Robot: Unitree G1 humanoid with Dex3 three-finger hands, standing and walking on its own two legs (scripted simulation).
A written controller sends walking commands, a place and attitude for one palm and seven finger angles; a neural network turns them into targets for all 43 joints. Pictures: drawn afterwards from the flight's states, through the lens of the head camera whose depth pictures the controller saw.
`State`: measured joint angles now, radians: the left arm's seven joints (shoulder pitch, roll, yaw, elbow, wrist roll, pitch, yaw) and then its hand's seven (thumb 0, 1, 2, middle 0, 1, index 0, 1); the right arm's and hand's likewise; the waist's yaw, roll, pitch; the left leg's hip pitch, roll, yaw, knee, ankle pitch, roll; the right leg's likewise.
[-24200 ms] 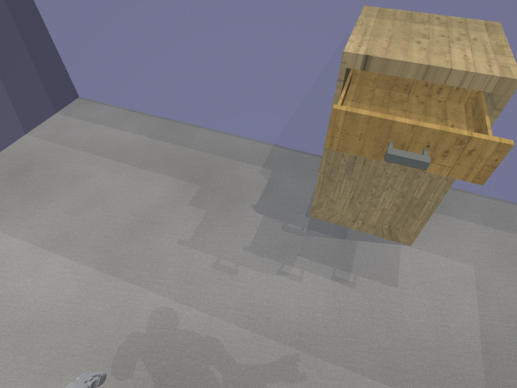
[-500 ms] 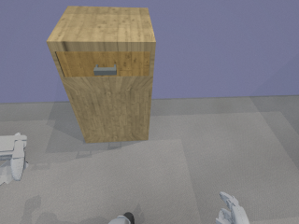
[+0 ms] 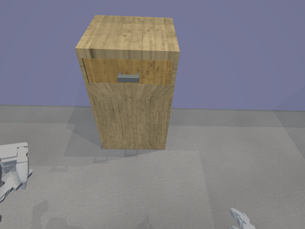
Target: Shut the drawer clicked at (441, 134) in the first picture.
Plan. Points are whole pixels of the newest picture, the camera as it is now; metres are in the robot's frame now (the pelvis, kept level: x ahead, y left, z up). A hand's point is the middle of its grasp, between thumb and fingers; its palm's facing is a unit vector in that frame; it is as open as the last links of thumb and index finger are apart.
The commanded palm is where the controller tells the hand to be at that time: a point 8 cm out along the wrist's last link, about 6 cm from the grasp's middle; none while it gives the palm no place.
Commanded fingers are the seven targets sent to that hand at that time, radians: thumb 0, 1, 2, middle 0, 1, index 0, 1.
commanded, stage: stop stepping back and stand still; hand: left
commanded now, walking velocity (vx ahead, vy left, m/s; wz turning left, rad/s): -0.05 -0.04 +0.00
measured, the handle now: (128, 76) +0.81 +0.18 -0.06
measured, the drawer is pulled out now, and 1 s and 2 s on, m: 0.00 0.00 0.00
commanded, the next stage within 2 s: let the arm hang, fingers relaxed in 0.34 s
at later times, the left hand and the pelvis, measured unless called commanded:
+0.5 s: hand (39, 185) +0.18 +0.25 +0.10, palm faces +0.24 -0.84 -0.48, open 3.2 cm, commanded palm none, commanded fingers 0.00 0.90 0.90 -1.24 -1.43 -1.24 -1.43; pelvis -0.02 +0.01 +0.00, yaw +0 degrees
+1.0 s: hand out of the picture -0.13 +0.20 -0.16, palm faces +0.05 -0.97 -0.24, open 5.0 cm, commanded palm none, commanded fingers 0.00 0.90 0.90 -0.24 -0.34 -0.24 -0.34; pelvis -0.04 +0.01 +0.01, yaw +2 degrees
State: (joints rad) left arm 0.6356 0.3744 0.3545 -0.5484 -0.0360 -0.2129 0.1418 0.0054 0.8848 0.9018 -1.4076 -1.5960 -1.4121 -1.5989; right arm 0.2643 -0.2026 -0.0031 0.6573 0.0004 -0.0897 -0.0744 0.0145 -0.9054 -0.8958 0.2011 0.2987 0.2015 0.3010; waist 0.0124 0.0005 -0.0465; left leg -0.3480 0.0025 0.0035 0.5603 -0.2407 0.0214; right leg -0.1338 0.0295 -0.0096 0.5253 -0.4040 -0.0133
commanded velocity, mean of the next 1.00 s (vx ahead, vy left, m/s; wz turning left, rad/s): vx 0.00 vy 0.00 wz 0.00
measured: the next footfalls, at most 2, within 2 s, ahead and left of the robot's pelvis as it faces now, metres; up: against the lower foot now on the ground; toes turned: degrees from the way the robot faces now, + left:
none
